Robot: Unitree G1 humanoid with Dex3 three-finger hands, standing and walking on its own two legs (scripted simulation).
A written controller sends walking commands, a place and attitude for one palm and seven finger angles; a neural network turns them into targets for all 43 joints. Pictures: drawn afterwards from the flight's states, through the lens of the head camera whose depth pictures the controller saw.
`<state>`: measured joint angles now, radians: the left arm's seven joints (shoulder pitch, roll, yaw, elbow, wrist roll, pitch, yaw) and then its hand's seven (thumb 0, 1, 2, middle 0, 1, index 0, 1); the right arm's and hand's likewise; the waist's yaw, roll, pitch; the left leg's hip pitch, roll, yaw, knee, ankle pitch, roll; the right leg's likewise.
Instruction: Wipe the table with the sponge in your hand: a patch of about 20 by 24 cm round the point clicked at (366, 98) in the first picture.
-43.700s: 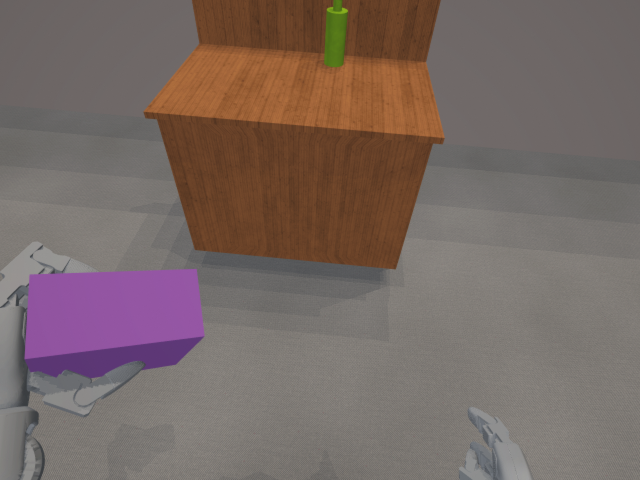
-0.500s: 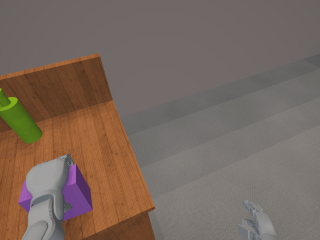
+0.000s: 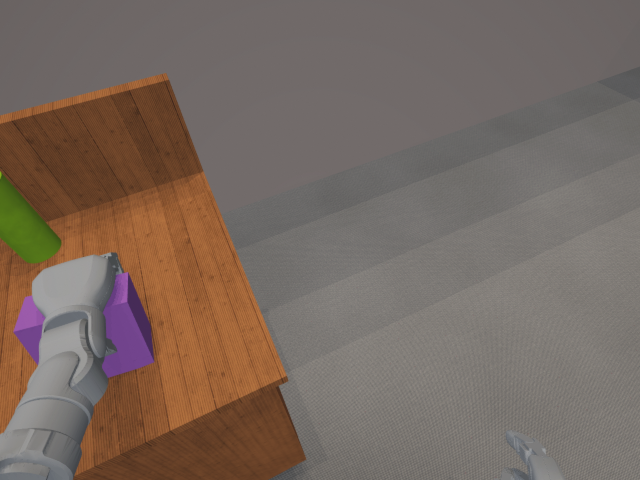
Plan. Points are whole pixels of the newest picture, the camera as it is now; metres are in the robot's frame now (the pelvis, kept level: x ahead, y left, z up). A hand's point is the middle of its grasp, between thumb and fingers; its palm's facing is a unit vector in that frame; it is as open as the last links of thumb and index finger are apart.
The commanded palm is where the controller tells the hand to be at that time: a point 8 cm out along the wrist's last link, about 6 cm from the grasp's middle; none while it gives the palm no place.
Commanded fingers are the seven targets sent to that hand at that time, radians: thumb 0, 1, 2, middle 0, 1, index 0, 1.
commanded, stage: wipe forward along the middle lane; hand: left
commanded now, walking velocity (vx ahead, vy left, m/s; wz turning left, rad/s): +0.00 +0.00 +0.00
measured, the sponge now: (99, 342) +0.28 +0.36 -0.02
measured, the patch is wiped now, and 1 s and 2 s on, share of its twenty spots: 1.00 1.00 1.00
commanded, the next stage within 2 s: slide back across to the first lane in 0.84 s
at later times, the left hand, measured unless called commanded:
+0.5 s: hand (90, 276) +0.36 +0.38 +0.04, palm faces -0.15 +0.04 -0.99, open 10.6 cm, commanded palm +0.35 +0.38 +0.06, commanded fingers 0.00 0.10 1.30 -1.20 -1.60 -1.20 -1.60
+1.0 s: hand (82, 253) +0.40 +0.41 +0.04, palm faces -0.14 +0.03 -0.99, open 10.6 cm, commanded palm +0.38 +0.41 +0.07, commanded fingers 0.00 0.10 1.30 -1.20 -1.60 -1.20 -1.60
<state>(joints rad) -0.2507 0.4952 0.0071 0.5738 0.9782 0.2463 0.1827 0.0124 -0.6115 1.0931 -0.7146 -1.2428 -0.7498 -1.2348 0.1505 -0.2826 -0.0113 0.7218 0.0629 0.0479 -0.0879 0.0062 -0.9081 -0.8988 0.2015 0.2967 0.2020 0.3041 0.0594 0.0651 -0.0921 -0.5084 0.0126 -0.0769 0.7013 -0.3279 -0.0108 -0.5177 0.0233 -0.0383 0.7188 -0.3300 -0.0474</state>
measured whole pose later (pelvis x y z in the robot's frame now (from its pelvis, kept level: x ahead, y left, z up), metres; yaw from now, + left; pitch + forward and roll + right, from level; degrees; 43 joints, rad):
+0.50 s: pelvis +0.00 -0.02 -0.02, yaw -1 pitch +15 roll +0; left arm -0.51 0.70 0.15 0.96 0.98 0.07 0.20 0.03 -0.61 1.10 -0.71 -1.25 -0.74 -1.25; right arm 0.24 -0.30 -0.02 0.75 0.07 0.05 -0.06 0.00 -0.91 -0.90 0.20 0.30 0.20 0.30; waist -0.01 0.07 -0.12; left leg -0.73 0.05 -0.10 0.84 -0.38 0.02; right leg -0.73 0.07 -0.06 0.83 -0.36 -0.08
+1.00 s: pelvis +0.00 +0.01 -0.03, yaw -2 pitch +18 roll -2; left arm -0.67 0.79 0.18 1.11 1.02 0.03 0.19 0.03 -0.61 1.10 -0.71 -1.25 -0.74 -1.26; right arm 0.27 -0.30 -0.01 0.72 0.07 0.08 -0.05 0.00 -0.91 -0.90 0.20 0.30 0.20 0.30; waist -0.04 0.06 -0.13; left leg -0.84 0.04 -0.09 0.91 -0.40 -0.01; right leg -0.82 0.07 -0.04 0.85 -0.35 -0.05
